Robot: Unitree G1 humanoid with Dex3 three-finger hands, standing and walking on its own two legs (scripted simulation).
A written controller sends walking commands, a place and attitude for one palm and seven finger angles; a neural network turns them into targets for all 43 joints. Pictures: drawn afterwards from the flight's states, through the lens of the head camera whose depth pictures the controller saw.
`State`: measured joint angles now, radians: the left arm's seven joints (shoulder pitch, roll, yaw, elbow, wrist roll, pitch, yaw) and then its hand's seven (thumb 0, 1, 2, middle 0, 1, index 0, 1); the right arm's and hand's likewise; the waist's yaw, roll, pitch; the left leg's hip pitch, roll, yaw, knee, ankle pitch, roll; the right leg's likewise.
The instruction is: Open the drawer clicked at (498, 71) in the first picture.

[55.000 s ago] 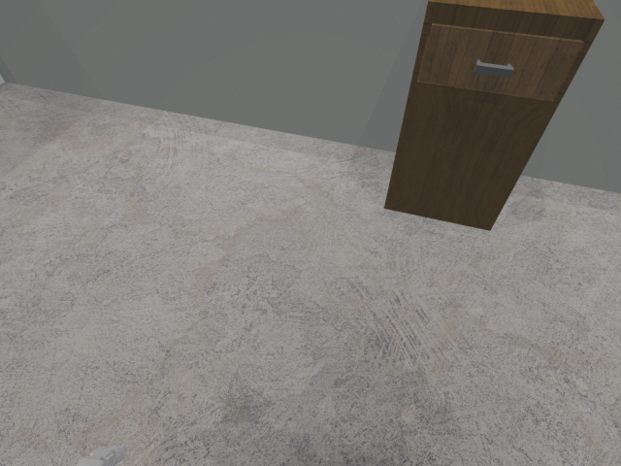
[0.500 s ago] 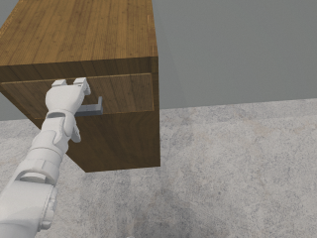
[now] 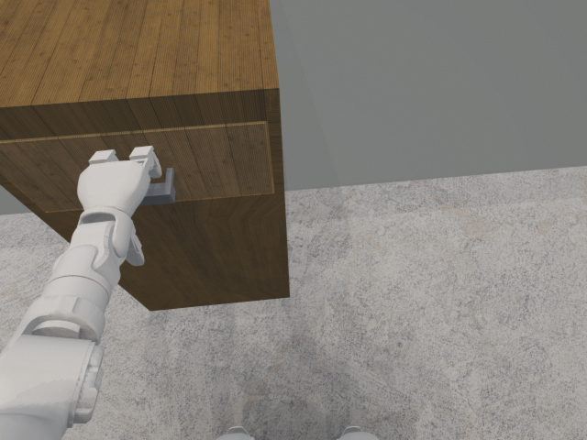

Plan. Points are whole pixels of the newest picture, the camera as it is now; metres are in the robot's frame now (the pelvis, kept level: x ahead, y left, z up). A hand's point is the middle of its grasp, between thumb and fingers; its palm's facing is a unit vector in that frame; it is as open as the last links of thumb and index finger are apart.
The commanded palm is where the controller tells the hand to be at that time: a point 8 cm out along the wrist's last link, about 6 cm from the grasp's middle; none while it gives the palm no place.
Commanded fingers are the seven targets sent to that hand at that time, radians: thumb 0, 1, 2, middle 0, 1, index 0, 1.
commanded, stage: lower the fingers behind the handle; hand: left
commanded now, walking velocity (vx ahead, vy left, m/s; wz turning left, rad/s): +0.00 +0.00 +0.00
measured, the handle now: (141, 185) +0.52 +0.24 -0.02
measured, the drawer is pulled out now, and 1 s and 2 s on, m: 0.00 0.00 0.00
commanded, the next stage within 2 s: close the thumb around the handle in 1.14 s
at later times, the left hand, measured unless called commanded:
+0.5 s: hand (134, 214) +0.45 +0.24 -0.01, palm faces -0.07 -0.03 -1.00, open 13.8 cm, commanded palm +0.44 +0.24 +0.03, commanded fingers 0.00 -0.50 0.30 -0.30 -1.20 -0.30 -1.20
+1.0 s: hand (140, 221) +0.45 +0.24 -0.03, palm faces -0.07 -0.03 -1.00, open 13.8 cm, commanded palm +0.44 +0.24 +0.02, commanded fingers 0.00 -0.50 0.30 -0.30 -1.20 -0.30 -1.20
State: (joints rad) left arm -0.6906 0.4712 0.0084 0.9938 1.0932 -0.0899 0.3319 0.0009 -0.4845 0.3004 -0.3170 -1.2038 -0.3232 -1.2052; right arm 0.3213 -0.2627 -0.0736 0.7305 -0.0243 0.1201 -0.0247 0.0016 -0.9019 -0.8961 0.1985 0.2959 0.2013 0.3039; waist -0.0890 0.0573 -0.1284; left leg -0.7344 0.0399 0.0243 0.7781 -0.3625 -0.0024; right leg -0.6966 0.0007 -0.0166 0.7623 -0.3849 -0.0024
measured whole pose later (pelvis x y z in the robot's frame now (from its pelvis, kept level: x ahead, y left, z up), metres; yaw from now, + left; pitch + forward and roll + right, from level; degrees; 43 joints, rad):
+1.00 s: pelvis -0.02 +0.02 -0.03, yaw -1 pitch +23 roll -2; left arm -0.74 0.47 0.01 1.05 1.10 -0.05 0.39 0.00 -0.48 0.30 -0.27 -1.21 -0.32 -1.20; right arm 0.32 -0.25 -0.05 0.73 -0.04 0.11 -0.01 0.00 -0.90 -0.90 0.20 0.30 0.20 0.30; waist -0.11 0.06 -0.16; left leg -0.94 0.04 0.03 0.97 -0.42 0.02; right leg -0.90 0.00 -0.01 0.92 -0.42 0.02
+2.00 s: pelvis +0.00 +0.01 -0.02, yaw -2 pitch +23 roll -2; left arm -0.63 0.47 0.04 0.95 1.09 -0.07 0.39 0.00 0.67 0.77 -0.29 -1.30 -0.33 -1.28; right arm 0.30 -0.25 -0.06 0.73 -0.04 0.13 0.00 0.00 -0.90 -0.90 0.20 0.30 0.20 0.30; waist -0.10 0.06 -0.16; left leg -0.89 0.05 0.04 0.94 -0.44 0.02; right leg -0.86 0.01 0.01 0.90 -0.44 0.02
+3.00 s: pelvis +0.01 +0.00 -0.01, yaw -1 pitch +16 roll -1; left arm -0.19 0.36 -0.02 0.56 1.08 -0.01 0.43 0.01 0.67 0.79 -0.27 -1.32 -0.33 -1.30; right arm 0.21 -0.24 -0.06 0.67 -0.02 0.12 -0.03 0.00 -0.90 -0.90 0.20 0.30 0.20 0.30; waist -0.04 0.06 -0.15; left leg -0.71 0.05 0.04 0.85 -0.42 0.00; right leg -0.68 0.01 0.01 0.83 -0.44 0.00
